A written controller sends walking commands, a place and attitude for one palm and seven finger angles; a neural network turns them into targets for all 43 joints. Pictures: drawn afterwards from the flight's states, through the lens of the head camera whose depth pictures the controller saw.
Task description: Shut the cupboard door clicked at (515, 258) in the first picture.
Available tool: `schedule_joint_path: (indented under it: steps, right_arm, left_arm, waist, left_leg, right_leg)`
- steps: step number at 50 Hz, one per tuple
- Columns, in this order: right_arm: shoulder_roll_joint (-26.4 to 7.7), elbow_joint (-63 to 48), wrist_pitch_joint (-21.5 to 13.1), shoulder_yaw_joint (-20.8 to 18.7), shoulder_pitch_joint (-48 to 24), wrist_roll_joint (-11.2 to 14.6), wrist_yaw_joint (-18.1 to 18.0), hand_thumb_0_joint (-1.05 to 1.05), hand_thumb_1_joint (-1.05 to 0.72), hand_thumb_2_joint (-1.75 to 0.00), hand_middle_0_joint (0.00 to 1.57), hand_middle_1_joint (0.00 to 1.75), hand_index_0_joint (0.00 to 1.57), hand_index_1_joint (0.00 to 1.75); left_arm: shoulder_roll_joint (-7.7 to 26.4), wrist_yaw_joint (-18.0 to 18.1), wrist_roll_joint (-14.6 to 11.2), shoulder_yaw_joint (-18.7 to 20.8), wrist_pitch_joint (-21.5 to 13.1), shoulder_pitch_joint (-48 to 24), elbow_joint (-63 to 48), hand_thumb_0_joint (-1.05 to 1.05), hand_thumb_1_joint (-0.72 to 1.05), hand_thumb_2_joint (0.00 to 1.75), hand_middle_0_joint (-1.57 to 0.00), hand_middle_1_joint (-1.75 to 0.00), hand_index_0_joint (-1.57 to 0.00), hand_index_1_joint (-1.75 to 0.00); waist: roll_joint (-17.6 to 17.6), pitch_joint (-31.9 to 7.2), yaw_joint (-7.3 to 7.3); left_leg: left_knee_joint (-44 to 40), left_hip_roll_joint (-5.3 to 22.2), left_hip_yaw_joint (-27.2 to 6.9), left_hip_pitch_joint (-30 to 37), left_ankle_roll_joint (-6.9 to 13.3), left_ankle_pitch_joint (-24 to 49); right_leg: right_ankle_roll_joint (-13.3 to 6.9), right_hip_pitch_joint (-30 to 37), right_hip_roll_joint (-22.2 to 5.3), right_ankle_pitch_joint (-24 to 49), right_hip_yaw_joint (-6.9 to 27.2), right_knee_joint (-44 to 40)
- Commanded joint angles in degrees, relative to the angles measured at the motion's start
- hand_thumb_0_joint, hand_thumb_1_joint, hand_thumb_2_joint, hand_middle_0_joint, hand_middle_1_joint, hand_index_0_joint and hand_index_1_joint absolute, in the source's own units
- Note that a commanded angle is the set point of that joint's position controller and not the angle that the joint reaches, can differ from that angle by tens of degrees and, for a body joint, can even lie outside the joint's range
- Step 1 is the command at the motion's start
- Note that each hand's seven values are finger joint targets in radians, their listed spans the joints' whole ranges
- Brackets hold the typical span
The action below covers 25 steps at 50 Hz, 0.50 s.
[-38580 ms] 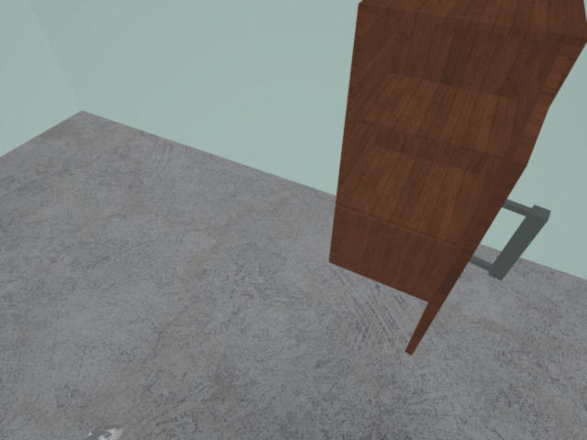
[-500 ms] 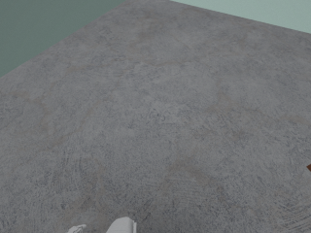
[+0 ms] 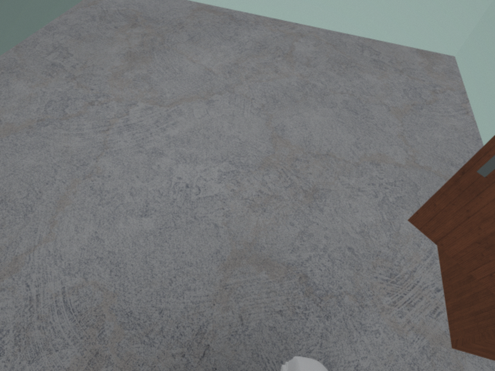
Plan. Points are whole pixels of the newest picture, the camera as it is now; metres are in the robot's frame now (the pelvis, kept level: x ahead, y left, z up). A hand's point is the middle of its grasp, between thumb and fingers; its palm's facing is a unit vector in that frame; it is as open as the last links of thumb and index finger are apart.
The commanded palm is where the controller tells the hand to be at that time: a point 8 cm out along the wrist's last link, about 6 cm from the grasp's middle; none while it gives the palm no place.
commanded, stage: turn to face it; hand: left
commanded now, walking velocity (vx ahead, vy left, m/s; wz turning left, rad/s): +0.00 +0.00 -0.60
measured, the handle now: out of the picture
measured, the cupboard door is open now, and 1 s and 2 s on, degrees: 52 52 52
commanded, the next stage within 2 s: take the last steps up to it in 1.40 s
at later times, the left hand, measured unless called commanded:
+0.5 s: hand (178, 370) +0.14 +0.12 -0.16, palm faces -0.25 -0.94 -0.23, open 7.4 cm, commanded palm none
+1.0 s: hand (193, 312) +0.24 +0.12 -0.17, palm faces -0.54 -0.81 -0.23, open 7.4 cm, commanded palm none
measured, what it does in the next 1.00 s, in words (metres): steps on the spot, turning right: right foot, then left foot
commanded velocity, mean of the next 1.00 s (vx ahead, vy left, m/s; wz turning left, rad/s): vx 0.00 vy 0.00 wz -0.58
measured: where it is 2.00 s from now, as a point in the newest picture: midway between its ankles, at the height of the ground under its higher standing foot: outside the picture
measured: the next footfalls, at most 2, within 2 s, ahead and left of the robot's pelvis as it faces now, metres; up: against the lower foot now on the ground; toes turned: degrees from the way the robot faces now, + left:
right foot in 0.18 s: +0.02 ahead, -0.15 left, +0.00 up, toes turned -12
left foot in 0.64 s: +0.11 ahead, +0.07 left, +0.00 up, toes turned -20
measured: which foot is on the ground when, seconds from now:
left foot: down 0.00-0.18, up 0.20-0.62, down 0.64-1.00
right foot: up 0.00-0.16, down 0.18-0.64, up 0.66-1.00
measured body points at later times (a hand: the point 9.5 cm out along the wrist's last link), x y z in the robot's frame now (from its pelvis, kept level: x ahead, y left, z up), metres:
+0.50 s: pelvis +0.01 -0.04 -0.01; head +0.05 -0.06 +0.44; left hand +0.15 +0.17 -0.15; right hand +0.02 -0.32 -0.15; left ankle +0.05 +0.10 -0.69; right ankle -0.02 -0.14 -0.75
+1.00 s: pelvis +0.03 -0.01 +0.00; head +0.08 -0.02 +0.44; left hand +0.27 +0.16 -0.15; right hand -0.07 -0.25 -0.14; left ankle +0.07 +0.09 -0.75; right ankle -0.06 -0.13 -0.69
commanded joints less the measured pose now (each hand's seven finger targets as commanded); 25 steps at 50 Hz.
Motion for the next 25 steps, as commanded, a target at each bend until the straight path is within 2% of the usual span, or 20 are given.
schedule_joint_path:
  steps: [1, 4, 5, 6, 7, 8, 9, 10, 11, 12, 13, 14, 15, 16, 17, 20, 23, 25]
  right_arm:
    - [-12.5, -1.7, -0.6, -3.7, 4.6, -0.3, -0.5, 0.0, -0.9, -0.9, 0.2, 0.3, 0.2, 0.3]
    - [-13.7, -1.4, -0.4, -4.2, 3.7, -0.4, -0.2, 0.0, -0.9, -0.9, 0.2, 0.3, 0.2, 0.3]
    - [-14.0, -1.3, -0.4, -4.3, 3.4, -0.3, 0.0, 0.0, -0.9, -0.9, 0.2, 0.3, 0.2, 0.3]
    - [-14.0, -1.2, -0.3, -4.4, 3.2, -0.2, 0.1, 0.0, -0.9, -0.9, 0.2, 0.3, 0.2, 0.3]
    - [-14.1, -1.7, -0.2, -4.5, 1.6, 0.1, 0.3, 0.0, -0.9, -0.9, 0.2, 0.3, 0.2, 0.3]
    - [-11.7, -2.5, 0.0, -4.1, 1.5, 0.7, 0.7, 0.0, -0.9, -0.9, 0.2, 0.3, 0.2, 0.3]
    - [-7.1, -5.4, 0.2, -2.7, -1.8, 0.7, 0.9, 0.0, -0.9, -0.9, 0.2, 0.3, 0.2, 0.3]
    - [-9.1, -5.8, 1.4, -2.7, -1.8, 0.6, 0.3, 0.0, -0.9, -0.9, 0.2, 0.3, 0.2, 0.3]
    - [-8.8, -5.9, 1.7, -2.8, -3.5, 0.6, 0.4, 0.0, -0.9, -0.9, 0.2, 0.3, 0.2, 0.3]
    - [-8.2, -5.1, 1.6, -2.8, -2.3, 0.6, 0.1, 0.0, -0.9, -0.9, 0.2, 0.3, 0.2, 0.3]
    - [-9.7, -4.2, 1.4, -3.0, -2.5, 0.4, 0.3, 0.0, -0.9, -0.9, 0.2, 0.3, 0.2, 0.3]
    - [-9.8, -3.7, 1.5, -3.1, -1.5, 0.4, 0.5, 0.0, -0.9, -0.9, 0.2, 0.3, 0.2, 0.3]
    - [-9.2, -3.2, 1.6, -3.1, -0.4, 0.4, 0.7, 0.0, -0.9, -0.9, 0.2, 0.3, 0.2, 0.3]
    - [-8.8, -2.7, 1.7, -3.0, 0.0, 0.4, 0.9, 0.0, -0.9, -0.9, 0.2, 0.3, 0.2, 0.3]
    - [-8.6, -2.6, 1.8, -3.0, 0.4, 0.3, 0.9, 0.0, -0.9, -0.9, 0.2, 0.3, 0.2, 0.3]
    - [-8.3, -3.6, 1.7, -3.1, -1.5, 0.3, 0.8, 0.0, -0.9, -0.9, 0.2, 0.3, 0.2, 0.3]
    - [-8.1, -4.8, 1.3, -2.9, -4.0, 0.6, 0.5, 0.0, -0.9, -0.9, 0.2, 0.3, 0.2, 0.3]
    - [-7.8, -5.3, 1.1, -2.8, -4.3, 0.8, 0.4, 0.0, -0.9, -0.9, 0.2, 0.3, 0.2, 0.3]
  left_arm:
    - [0.7, -0.4, -0.2, -0.8, -1.8, -4.4, -6.3, 0.0, 0.9, 0.9, -0.2, -0.3, -0.2, -0.3]
    - [0.6, -0.3, -0.3, -1.0, -2.2, -4.1, -6.2, 0.0, 0.9, 0.9, -0.2, -0.3, -0.2, -0.3]
    - [0.9, -0.2, -0.3, -1.0, -2.4, -3.4, -6.0, 0.0, 0.9, 0.9, -0.2, -0.3, -0.2, -0.3]
    - [1.6, -0.1, -0.2, -0.9, -2.7, -1.9, -5.7, 0.0, 0.9, 0.9, -0.2, -0.3, -0.2, -0.3]
    - [2.8, 0.2, -0.2, -0.5, -2.8, 2.0, -4.6, 0.0, 0.9, 0.9, -0.2, -0.3, -0.2, -0.3]
    - [7.2, 0.7, 0.2, 0.2, -3.5, 6.0, -3.4, 0.0, 0.9, 0.9, -0.2, -0.3, -0.2, -0.3]
    - [13.1, 1.6, 0.4, 1.2, -4.2, 8.1, -2.6, 0.0, 0.9, 0.9, -0.2, -0.3, -0.2, -0.3]
    - [14.0, 2.2, -0.5, 1.0, -3.9, 8.8, -2.4, 0.0, 0.9, 0.9, -0.2, -0.3, -0.2, -0.3]
    - [12.2, 2.6, -0.6, 0.9, -3.6, 6.7, -3.1, 0.0, 0.9, 0.9, -0.2, -0.3, -0.2, -0.3]
    - [10.7, 3.1, -0.3, 1.0, -3.9, 2.8, -3.8, 0.0, 0.9, 0.9, -0.2, -0.3, -0.2, -0.3]
    - [8.6, 3.0, -0.6, 0.1, -4.1, 0.7, -4.4, 0.0, 0.9, 0.9, -0.2, -0.3, -0.2, -0.3]
    - [7.3, 3.0, -0.7, -0.4, -4.3, -0.8, -5.0, 0.0, 0.9, 0.9, -0.2, -0.3, -0.2, -0.3]
    - [6.8, 2.9, -0.7, -0.6, -4.5, -1.6, -5.5, 0.0, 0.9, 0.9, -0.2, -0.3, -0.2, -0.3]
    - [6.9, 2.8, -0.6, -0.5, -4.6, -1.9, -5.4, 0.0, 0.9, 0.9, -0.2, -0.3, -0.2, -0.3]
    - [7.2, 2.7, -0.5, -0.6, -4.7, -1.6, -5.5, 0.0, 0.9, 0.9, -0.2, -0.3, -0.2, -0.3]
    - [7.5, 2.4, -0.4, -0.3, -4.8, 0.8, -4.8, 0.0, 0.9, 0.9, -0.2, -0.3, -0.2, -0.3]
    - [8.1, 2.4, 0.0, 0.0, -4.7, 2.3, -4.3, 0.0, 0.9, 0.9, -0.2, -0.3, -0.2, -0.3]
    - [8.7, 2.4, 0.1, 0.4, -4.4, 2.0, -4.3, 0.0, 0.9, 0.9, -0.2, -0.3, -0.2, -0.3]
  waist:
    - [13.4, -6.4, -3.21]
    - [14.2, -7.0, -2.83]
    - [13.6, -7.5, -2.4]
    - [12.1, -7.9, -1.4]
    - [9.6, -9.0, 1.1]
    - [-1.9, -11.0, 3.12]
    - [-18.0, -8.3, 4.66]
    - [-15.0, -8.9, 4.41]
    - [-9.1, -5.3, 3.46]
    - [-15.2, -6.1, 1.42]
    - [-12.5, -5.4, 0.94]
    - [-11.4, -5.9, -0.37]
    - [-8.9, -6.9, -1.18]
    - [-6.9, -7.5, -1.39]
    - [-6.2, -7.5, -1.54]
    - [-5.8, -7.0, -0.36]
    - [-5.7, -6.9, 0.61]
    - [-7.0, -6.8, 0.53]
  left_leg:
    - [-5.6, 13.8, -6.7, 9.5, 6.2, 25.2]
    - [-3.3, 14.9, -5.6, 7.9, 5.7, 24.6]
    - [-1.6, 14.9, -4.8, 7.1, 4.8, 24.4]
    - [1.0, 14.3, -3.7, 5.4, 3.3, 23.2]
    - [6.2, 13.1, -1.8, 1.1, 1.1, 18.5]
    - [16.4, 8.3, 1.6, -6.0, -2.4, 8.0]
    - [29.9, -1.5, 0.9, -21.8, -5.5, -21.4]
    - [38.4, -1.5, -7.7, -23.2, -5.0, -22.0]
    - [40.6, -0.3, -10.4, -25.3, -4.9, -17.8]
    - [41.4, -0.2, -11.5, -27.7, -5.2, -15.1]
    - [42.0, 0.0, -12.3, -26.5, -5.7, -10.8]
    - [41.1, 0.2, -12.5, -24.6, -6.1, -8.0]
    - [39.8, -0.5, -11.9, -22.3, -6.4, -6.3]
    - [38.3, -1.0, -11.5, -20.7, -6.5, -4.9]
    - [37.3, -1.4, -11.3, -20.0, -6.6, -4.5]
    - [33.3, -2.5, -11.6, -20.6, -6.8, -5.2]
    - [27.0, -3.4, -11.7, -19.5, -6.7, -8.0]
    - [22.2, -4.2, -11.4, -16.8, -6.4, -9.0]
  right_leg:
    - [-0.5, -1.2, -0.2, -1.2, -2.8, -9.5]
    - [-1.7, 3.5, 0.7, -0.9, -4.2, -16.4]
    - [-2.3, 6.1, 1.0, 1.0, -4.4, -20.1]
    - [-2.9, 10.0, 1.5, 5.4, -4.8, -25.4]
    - [-3.8, 17.0, 1.0, 12.1, -4.1, -32.1]
    - [-6.4, 25.1, -6.1, 18.6, 5.2, -38.9]
    - [-12.3, 28.2, -18.5, 36.6, 24.8, -41.4]
    - [-16.2, 24.8, -21.6, 36.5, 25.7, -42.1]
    - [-16.2, 22.5, -19.3, 34.1, 22.3, -42.3]
    - [-15.5, 24.1, -16.8, 31.7, 22.5, -42.0]
    - [-14.3, 22.9, -14.2, 32.6, 19.1, -41.2]
    - [-13.8, 21.4, -12.6, 33.2, 15.9, -40.7]
    - [-13.2, 19.9, -11.3, 32.3, 13.8, -40.5]
    - [-12.7, 19.2, -10.2, 31.3, 13.1, -40.4]
    - [-13.0, 18.3, -10.1, 29.1, 13.4, -41.0]
    - [-13.8, 19.4, -10.0, 27.1, 16.8, -41.2]
    - [-15.2, 20.1, -10.6, 29.0, 20.7, -40.1]
    - [-15.4, 18.8, -10.5, 29.7, 22.0, -39.2]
